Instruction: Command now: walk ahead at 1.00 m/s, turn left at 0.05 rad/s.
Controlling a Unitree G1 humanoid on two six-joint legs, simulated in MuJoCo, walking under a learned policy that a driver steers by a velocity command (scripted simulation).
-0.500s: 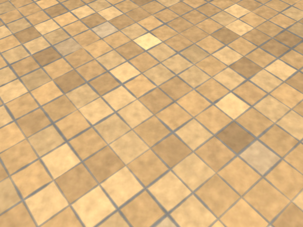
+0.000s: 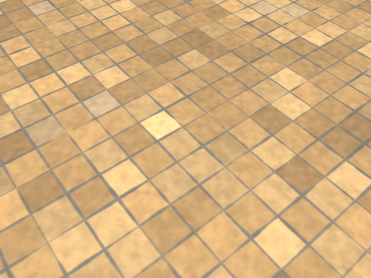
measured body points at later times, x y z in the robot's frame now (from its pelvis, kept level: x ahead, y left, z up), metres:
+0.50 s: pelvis +0.50 +0.06 +0.01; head +0.52 +0.07 +0.46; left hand +0.63 +0.32 -0.11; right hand +0.49 -0.23 -0.12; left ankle +0.48 +0.12 -0.73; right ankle +0.48 -0.10 -0.63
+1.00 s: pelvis +1.00 +0.04 +0.01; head +1.01 +0.05 +0.46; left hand +0.94 +0.31 -0.13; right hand +1.18 -0.21 -0.08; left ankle +1.09 +0.19 -0.65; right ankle +0.94 -0.03 -0.73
